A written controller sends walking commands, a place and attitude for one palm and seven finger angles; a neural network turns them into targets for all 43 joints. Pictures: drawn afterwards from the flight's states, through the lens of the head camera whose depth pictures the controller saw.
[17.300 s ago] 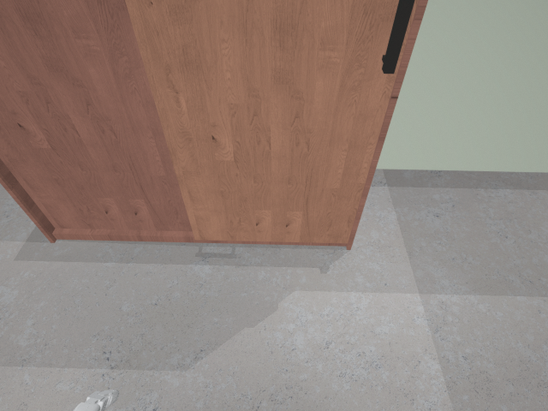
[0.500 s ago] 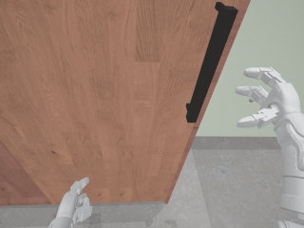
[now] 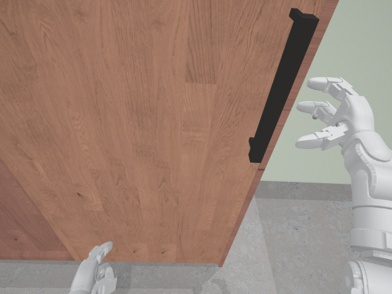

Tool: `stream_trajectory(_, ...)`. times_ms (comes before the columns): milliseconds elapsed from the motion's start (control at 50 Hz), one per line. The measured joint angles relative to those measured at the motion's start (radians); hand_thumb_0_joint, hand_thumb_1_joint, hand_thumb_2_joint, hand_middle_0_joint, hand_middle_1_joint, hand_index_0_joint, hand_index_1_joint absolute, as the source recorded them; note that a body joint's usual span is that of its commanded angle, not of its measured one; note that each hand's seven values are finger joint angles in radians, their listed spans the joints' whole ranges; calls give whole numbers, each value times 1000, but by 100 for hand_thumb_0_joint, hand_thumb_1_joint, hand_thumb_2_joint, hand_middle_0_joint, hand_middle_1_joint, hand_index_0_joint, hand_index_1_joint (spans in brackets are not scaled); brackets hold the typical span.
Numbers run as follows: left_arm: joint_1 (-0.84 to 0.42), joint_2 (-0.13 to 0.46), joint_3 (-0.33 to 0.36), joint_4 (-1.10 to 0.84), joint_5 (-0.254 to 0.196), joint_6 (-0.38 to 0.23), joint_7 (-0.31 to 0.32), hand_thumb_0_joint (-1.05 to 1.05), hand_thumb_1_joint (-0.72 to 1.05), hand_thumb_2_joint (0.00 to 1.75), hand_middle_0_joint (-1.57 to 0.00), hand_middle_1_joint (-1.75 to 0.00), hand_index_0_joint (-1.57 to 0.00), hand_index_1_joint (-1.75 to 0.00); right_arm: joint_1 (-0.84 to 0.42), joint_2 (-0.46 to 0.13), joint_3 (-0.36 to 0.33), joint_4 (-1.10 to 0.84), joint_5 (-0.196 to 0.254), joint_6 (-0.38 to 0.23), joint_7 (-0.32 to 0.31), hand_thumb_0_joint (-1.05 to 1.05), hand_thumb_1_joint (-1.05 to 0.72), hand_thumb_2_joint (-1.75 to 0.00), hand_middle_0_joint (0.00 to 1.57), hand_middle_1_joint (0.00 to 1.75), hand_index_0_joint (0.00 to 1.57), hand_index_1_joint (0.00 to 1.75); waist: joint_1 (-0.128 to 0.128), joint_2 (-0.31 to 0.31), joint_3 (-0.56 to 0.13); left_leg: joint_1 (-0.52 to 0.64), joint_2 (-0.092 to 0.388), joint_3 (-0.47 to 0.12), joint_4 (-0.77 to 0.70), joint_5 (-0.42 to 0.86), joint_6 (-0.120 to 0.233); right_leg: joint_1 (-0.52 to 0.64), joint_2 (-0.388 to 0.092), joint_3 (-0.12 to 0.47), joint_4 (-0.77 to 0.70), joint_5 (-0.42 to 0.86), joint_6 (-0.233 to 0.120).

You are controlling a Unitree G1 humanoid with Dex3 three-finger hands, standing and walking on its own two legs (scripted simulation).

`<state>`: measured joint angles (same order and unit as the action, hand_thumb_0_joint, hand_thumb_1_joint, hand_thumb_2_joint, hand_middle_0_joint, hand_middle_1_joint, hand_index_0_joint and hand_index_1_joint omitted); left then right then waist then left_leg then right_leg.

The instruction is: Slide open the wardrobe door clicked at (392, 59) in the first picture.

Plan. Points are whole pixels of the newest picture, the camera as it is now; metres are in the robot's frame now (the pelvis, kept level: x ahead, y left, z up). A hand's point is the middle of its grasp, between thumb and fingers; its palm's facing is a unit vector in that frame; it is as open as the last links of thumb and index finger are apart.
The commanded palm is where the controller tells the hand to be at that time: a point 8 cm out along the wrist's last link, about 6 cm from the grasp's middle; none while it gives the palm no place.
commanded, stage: move the hooked fingers beside the handle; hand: right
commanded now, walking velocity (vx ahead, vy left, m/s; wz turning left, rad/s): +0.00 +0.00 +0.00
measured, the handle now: (271, 97) +0.42 -0.10 +0.24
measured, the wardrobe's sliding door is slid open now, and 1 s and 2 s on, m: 0.00 0.00 0.00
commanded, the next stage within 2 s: none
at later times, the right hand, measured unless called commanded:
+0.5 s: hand (311, 126) +0.38 -0.18 +0.21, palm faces -0.01 +1.00 -0.04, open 14.0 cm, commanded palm +0.35 -0.23 +0.23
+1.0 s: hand (310, 124) +0.37 -0.17 +0.22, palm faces -0.03 +1.00 -0.03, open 14.0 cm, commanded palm +0.35 -0.23 +0.23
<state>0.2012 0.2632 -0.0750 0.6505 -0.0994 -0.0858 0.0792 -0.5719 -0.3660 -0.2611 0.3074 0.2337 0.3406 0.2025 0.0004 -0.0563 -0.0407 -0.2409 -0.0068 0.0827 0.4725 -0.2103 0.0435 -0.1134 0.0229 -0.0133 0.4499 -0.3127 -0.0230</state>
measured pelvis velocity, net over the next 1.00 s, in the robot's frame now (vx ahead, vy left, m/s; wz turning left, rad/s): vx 0.02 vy -0.02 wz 0.01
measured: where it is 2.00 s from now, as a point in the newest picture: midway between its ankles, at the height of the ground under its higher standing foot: outside the picture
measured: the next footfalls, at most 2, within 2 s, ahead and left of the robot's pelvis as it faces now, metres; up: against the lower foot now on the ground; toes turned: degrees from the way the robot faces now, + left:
none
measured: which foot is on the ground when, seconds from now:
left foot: down 0.00-1.00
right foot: down 0.00-1.00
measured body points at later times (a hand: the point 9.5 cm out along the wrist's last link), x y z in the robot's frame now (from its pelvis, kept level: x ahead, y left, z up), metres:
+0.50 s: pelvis +0.01 -0.01 +0.00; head -0.01 +0.02 +0.45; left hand +0.19 +0.22 -0.09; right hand +0.38 -0.24 +0.21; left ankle +0.03 +0.09 -0.74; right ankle -0.04 -0.11 -0.74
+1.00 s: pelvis +0.02 -0.02 +0.00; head +0.00 +0.01 +0.45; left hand +0.20 +0.21 -0.09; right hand +0.37 -0.23 +0.22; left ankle +0.03 +0.09 -0.74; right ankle -0.04 -0.11 -0.74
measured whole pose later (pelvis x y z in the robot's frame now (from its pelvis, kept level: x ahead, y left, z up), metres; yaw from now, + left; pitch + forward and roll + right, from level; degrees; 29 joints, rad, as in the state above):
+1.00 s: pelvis +0.02 -0.02 +0.00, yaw +0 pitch -1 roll +0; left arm 0.19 0.24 -0.07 0.62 -0.08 -0.06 0.07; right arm -0.42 -0.28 -0.22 0.07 0.23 0.36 0.16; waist -0.02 -0.06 -0.04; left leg -0.21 0.00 0.07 0.46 -0.23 0.02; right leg -0.07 0.04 -0.02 0.42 -0.33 -0.04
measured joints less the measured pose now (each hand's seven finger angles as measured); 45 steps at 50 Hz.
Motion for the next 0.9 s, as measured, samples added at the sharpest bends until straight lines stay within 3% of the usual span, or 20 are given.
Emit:
stream_trajectory(100,6,9,10,-14,-2,8,-1,2,91,90,-20,-30,-20,-30,40,1,4,-2,0,22,8,-1,50,-30,30,120,30,120,1,-7,7,-7,2,-3,-3,3,-4,-7,3,-3,-3,2,-4)
stream_trajectory(260,1,2,7,1,5,-14,8,2,91,90,-19,-30,-20,-30,42,54,40,-94,5,-40,-14,-1,50,-30,30,120,30,120,-17,-1,15,20,7,1,-9,-2,-8,19,7,3,-10,0,-8)
stream_trajectory(420,-20,-11,0,-13,2,22,-5,2,91,90,-20,-30,-20,-30,-8,27,22,-6,-3,38,-23,-1,50,-30,35,123,30,120,-9,-6,-10,-3,11,-4,-7,-1,-13,0,12,-2,-14,1,-12)
stream_trajectory(560,-5,-9,4,-29,7,20,-3,2,91,90,-20,-30,-20,-30,97,55,35,-106,-1,6,-15,-1,50,-30,32,121,30,120,-16,1,9,10,10,-6,-6,-7,-15,13,11,-4,-12,-5,-14)
stream_trajectory(640,-10,-10,0,-15,10,12,7,2,91,90,-20,-30,-20,-30,81,54,40,-120,-1,-15,-23,-1,50,-30,31,121,30,120,-18,6,16,25,9,-2,-11,-9,-16,24,10,0,-11,-9,-14)
stream_trajectory(780,-15,-7,1,-11,4,16,6,2,91,90,-20,-30,-20,-30,6,30,37,-48,-2,21,-25,-1,50,-30,31,120,30,120,-14,-2,3,18,14,0,-17,-6,-20,16,15,3,-17,-6,-17)
stream_trajectory(900,-7,-8,8,-26,10,26,-7,2,91,90,-20,-30,-20,-30,93,78,50,-135,5,32,-22,-1,50,-30,30,120,30,120,-12,-10,-2,14,15,-10,-12,-12,-24,20,17,-6,-24,-9,-21)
